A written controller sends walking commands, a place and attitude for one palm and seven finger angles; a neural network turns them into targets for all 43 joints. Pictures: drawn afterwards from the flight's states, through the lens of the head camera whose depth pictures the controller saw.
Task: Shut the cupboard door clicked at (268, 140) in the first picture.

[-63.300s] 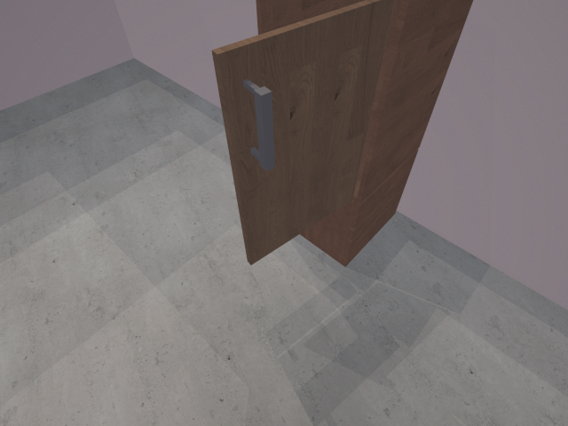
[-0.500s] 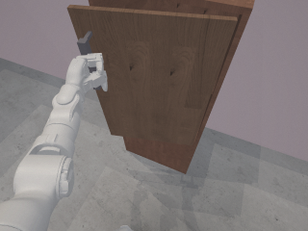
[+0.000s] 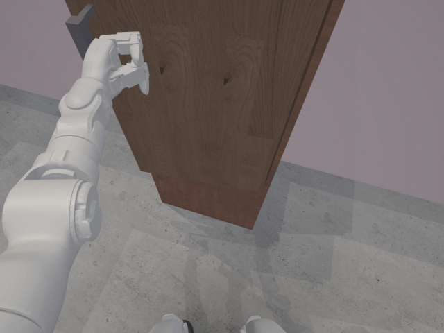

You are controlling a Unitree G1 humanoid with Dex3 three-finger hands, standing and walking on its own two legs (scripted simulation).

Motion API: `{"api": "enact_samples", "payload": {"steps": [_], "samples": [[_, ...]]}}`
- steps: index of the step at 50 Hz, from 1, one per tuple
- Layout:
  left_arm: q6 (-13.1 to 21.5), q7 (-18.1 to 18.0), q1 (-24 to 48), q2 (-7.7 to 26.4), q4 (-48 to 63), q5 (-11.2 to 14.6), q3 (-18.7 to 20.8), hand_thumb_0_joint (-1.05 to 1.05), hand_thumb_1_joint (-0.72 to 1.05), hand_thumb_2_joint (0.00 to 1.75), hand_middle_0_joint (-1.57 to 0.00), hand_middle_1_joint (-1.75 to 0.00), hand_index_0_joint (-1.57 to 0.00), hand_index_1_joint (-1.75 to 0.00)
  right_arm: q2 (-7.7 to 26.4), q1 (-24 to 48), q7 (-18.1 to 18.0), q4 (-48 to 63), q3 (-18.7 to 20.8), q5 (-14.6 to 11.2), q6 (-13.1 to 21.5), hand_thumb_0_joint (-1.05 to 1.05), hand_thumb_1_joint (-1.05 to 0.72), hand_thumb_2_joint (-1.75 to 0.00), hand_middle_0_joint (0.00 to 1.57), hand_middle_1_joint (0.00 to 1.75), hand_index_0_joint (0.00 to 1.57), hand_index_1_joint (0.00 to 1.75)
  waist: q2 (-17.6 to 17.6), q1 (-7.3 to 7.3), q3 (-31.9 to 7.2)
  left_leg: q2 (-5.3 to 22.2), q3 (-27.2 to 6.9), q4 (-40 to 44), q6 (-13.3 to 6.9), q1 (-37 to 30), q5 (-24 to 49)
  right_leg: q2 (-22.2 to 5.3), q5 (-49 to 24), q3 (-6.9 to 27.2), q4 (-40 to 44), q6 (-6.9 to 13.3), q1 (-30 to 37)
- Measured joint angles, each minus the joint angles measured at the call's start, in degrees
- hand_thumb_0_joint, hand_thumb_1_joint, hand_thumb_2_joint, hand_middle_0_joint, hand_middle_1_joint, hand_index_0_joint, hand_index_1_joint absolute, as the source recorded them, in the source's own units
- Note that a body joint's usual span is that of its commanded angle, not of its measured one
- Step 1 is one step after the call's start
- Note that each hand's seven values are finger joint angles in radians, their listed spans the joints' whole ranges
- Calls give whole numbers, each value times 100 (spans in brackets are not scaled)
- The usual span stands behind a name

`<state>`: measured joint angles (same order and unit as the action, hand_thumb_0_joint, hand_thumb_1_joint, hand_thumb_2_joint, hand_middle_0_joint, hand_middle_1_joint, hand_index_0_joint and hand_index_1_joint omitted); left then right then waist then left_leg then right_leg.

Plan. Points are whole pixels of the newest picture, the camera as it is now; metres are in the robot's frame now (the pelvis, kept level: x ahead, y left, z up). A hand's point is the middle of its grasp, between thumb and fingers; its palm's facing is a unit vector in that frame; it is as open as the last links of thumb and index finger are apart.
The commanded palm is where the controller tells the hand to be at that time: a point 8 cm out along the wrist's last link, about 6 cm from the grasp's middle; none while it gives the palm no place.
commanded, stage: push the door shut along its arc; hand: left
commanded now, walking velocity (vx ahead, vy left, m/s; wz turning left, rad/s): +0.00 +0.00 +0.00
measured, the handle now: (99, 57) +0.58 +0.16 +0.15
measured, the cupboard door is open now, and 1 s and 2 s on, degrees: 7 0 0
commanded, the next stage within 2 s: pull the fist back off the door in 0.66 s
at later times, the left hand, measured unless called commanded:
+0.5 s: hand (153, 57) +0.55 +0.06 +0.16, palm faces -0.36 -0.93 +0.00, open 3.1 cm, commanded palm +0.57 +0.09 +0.15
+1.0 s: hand (166, 48) +0.57 +0.04 +0.16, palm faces +0.12 -0.99 -0.01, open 3.0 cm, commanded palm +0.56 +0.07 +0.15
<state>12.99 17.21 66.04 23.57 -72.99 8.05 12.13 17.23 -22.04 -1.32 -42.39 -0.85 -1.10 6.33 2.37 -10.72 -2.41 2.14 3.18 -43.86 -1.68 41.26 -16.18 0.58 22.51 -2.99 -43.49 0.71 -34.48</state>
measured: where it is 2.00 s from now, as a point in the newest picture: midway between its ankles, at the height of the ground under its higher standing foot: outside the picture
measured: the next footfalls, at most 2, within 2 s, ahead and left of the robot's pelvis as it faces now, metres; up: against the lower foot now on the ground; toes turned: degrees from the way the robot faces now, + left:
none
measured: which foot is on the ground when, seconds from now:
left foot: down 0.00-1.00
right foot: down 0.00-1.00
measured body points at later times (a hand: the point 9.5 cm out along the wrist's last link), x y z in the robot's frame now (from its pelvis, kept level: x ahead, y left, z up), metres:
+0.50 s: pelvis +0.01 -0.01 -0.01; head +0.13 -0.01 +0.43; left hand +0.56 +0.11 +0.17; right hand -0.01 -0.30 -0.12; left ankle +0.05 +0.10 -0.71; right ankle -0.02 -0.11 -0.71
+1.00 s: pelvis +0.00 -0.01 -0.02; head +0.12 +0.00 +0.42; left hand +0.56 +0.09 +0.17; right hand -0.04 -0.26 -0.13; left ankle +0.05 +0.10 -0.71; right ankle -0.02 -0.11 -0.71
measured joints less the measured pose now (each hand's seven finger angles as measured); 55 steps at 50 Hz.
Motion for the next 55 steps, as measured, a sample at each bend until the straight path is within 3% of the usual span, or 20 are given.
{"api": "enact_samples", "payload": {"steps": [5,15,30,39,41,43,45,48,51,55], "samples": [[-10,102,166,98,-55,-100,179,2,90,90,-130,-150,-130,-150,-1,-70,15,76,20,36,-97,1,-91,-90,20,30,20,30,20,-88,-57,29,50,-41,10,116,-60,22,46,56,-53,9,-146],[-109,332,339,159,-168,-72,51,-1,88,93,-130,-150,-130,-150,-9,-202,3,10,46,53,-333,1,-91,-90,20,30,20,30,28,-43,-92,40,-30,-105,54,190,-145,45,139,-15,-78,52,-174],[-296,512,968,210,-411,18,-311,2,96,100,-130,-150,-130,-150,71,75,-93,-222,79,118,-123,1,-91,-90,20,30,20,30,-26,-90,-58,23,-185,-316,85,563,-155,41,204,-164,-278,96,-484],[-326,447,1261,191,-457,48,-506,2,102,104,-130,-150,-130,-150,40,71,-128,-391,89,144,47,0,-91,-90,20,30,20,30,-32,-133,-49,13,-207,-450,78,812,-166,28,235,-182,-432,96,-730],[-435,-52,1332,-20,-482,70,-147,2,99,103,-130,-150,-130,-150,30,-6,-72,-372,112,142,70,0,-91,-90,20,30,20,30,23,-97,-65,33,-230,-472,85,871,-170,52,217,-200,-400,89,-761],[-455,-939,1378,-310,-498,-53,149,1,92,102,-130,-150,-130,-150,-15,-134,73,-317,134,222,107,0,-91,-90,20,30,20,30,44,-54,-131,35,-238,-455,92,921,-154,55,191,-207,-372,80,-804],[-400,-1869,1373,-637,-477,-327,354,0,85,102,-130,-150,-131,-150,-75,-276,273,-270,133,369,124,0,-91,-90,20,30,20,30,53,-16,-232,16,-270,-463,96,984,-133,41,189,-240,-387,79,-854],[-217,-3000,1375,-807,-574,-869,454,0,80,101,-130,-150,-131,-150,-180,-340,545,-202,96,558,101,0,-91,-90,20,30,20,30,43,-134,-352,7,-295,-528,104,1083,-128,32,214,-265,-481,94,-956],[-49,-3289,1321,-678,-668,-1170,336,2,84,101,-130,-150,-131,-150,-280,-369,674,-106,92,607,33,0,-91,-90,20,30,20,30,69,-283,-352,29,-282,-549,110,1085,-121,50,204,-250,-514,110,-975],[-22,-2987,1198,-508,-726,-1016,275,2,91,100,-130,-150,-130,-150,-325,-478,660,-55,68,512,-85,0,-91,-90,20,30,20,30,118,-328,-273,70,-197,-389,106,886,-59,86,106,-160,-367,109,-826]]}}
